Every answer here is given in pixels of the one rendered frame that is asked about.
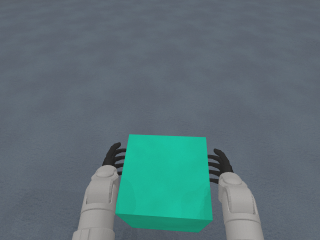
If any robot left forearm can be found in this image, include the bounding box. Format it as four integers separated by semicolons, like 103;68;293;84
72;165;119;240

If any carton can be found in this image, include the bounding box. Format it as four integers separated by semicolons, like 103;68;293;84
115;134;213;233

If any left robot hand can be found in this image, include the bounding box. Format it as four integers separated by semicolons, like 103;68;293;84
102;142;127;176

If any right robot hand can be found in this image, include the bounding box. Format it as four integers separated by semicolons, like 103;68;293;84
207;148;234;184

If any robot right forearm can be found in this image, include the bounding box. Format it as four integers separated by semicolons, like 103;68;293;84
218;172;264;240

